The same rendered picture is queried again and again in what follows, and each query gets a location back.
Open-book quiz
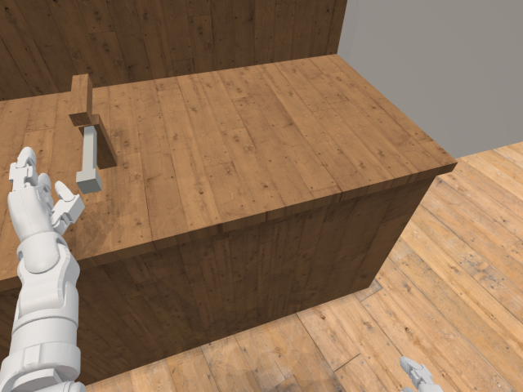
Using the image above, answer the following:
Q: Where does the robot left forearm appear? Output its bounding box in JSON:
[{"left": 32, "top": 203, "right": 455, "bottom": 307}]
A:
[{"left": 0, "top": 232, "right": 81, "bottom": 392}]

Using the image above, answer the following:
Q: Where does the robot left hand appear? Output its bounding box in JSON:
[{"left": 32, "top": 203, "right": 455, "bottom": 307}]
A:
[{"left": 7, "top": 147, "right": 85, "bottom": 243}]

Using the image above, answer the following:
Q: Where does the counter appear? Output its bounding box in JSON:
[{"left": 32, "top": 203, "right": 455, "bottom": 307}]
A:
[{"left": 0, "top": 0, "right": 458, "bottom": 386}]

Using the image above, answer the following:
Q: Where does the tap lever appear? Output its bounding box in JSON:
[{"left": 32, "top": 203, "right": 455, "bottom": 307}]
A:
[{"left": 76, "top": 126, "right": 102, "bottom": 194}]

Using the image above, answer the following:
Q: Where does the robot right hand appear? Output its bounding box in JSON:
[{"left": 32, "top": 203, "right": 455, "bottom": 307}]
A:
[{"left": 400, "top": 356, "right": 444, "bottom": 392}]

